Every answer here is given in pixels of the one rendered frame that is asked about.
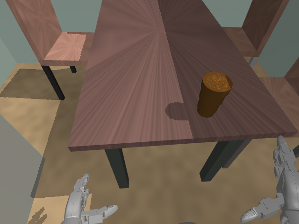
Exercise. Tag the left robot hand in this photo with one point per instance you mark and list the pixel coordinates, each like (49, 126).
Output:
(77, 202)

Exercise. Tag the right robot hand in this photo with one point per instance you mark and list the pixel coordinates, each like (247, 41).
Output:
(287, 188)

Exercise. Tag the cup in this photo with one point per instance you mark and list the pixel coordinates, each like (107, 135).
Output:
(215, 87)

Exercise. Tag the right robot arm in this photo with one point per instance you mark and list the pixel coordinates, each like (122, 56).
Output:
(289, 217)

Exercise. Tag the table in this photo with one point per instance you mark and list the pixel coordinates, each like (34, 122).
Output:
(143, 79)

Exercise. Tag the chair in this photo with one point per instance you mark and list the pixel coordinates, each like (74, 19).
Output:
(52, 47)
(285, 91)
(258, 25)

